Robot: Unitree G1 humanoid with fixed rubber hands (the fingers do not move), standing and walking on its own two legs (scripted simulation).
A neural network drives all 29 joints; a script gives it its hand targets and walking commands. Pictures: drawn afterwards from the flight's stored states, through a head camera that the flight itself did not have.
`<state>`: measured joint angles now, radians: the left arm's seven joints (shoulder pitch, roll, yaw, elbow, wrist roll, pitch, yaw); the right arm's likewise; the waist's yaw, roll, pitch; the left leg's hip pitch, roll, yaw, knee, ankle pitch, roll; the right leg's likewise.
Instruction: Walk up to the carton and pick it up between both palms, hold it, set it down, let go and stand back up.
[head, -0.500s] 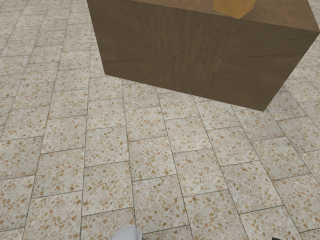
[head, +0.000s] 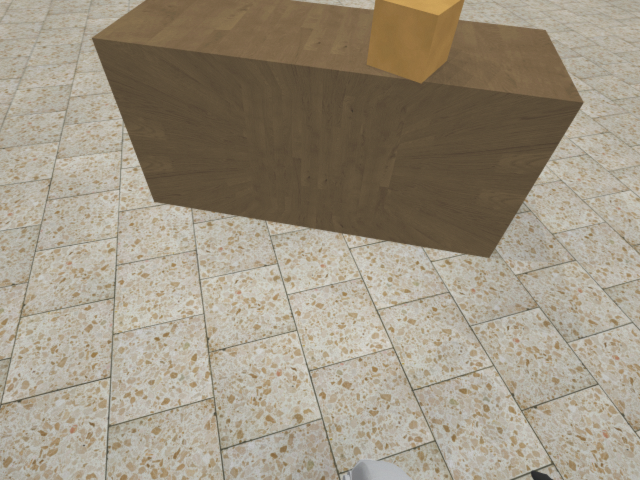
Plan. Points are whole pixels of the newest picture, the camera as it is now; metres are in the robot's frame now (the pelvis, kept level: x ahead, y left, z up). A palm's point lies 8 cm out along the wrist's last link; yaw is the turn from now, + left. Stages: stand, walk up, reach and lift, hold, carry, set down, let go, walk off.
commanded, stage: walk up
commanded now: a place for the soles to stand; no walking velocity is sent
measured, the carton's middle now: (414, 32) +1.23 -0.26 +0.04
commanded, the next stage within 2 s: none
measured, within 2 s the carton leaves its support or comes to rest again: neither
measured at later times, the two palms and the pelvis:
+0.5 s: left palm (97, 414) +0.22 +0.32 -0.12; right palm (511, 405) +0.24 -0.28 -0.10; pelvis +0.17 +0.02 +0.00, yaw -1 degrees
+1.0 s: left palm (164, 311) +0.39 +0.27 -0.12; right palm (520, 322) +0.36 -0.33 -0.09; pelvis +0.32 -0.02 +0.01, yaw -5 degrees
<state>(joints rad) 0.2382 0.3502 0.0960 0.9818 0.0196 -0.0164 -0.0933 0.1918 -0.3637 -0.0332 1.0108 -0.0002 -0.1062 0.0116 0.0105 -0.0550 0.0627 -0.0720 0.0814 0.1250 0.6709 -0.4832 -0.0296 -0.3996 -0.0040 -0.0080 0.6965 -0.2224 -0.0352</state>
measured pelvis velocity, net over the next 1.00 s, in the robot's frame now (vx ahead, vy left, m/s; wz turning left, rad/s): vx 0.32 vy -0.02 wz -0.08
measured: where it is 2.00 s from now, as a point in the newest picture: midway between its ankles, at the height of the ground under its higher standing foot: (335, 357)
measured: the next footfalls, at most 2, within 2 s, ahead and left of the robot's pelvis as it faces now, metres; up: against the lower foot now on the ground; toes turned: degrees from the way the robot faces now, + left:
left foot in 0.46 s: +0.33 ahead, +0.11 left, +0.00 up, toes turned +5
right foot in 1.02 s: +0.44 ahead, -0.15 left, +0.00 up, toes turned -6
